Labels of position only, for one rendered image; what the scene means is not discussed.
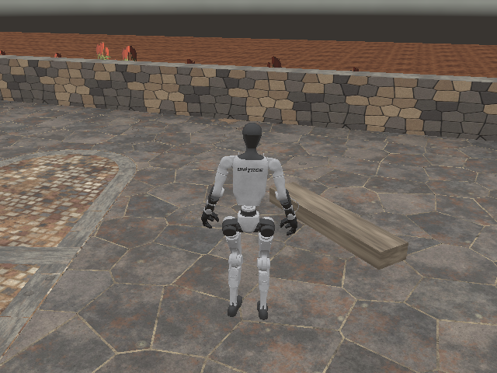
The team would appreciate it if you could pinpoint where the robot right forearm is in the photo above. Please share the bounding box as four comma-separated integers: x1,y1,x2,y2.
280,189,296,220

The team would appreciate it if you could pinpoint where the robot left forearm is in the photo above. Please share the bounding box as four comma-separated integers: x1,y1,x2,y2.
203,185,219,214

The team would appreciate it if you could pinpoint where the robot right hand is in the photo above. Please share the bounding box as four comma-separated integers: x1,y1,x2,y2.
280,217,297,235

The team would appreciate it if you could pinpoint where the left robot upper arm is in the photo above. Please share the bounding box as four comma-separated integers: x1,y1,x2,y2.
211,155,235,197

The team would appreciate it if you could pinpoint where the right robot thigh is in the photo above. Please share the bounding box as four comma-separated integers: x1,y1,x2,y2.
257,217,275,271

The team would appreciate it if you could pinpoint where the robot left hand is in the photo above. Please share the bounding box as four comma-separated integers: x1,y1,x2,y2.
201,211,219,228

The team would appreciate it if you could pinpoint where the right robot upper arm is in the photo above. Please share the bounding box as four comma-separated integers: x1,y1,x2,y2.
267,157,287,201

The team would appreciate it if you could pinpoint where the left robot foot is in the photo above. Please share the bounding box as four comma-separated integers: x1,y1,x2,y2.
228,295,242,317

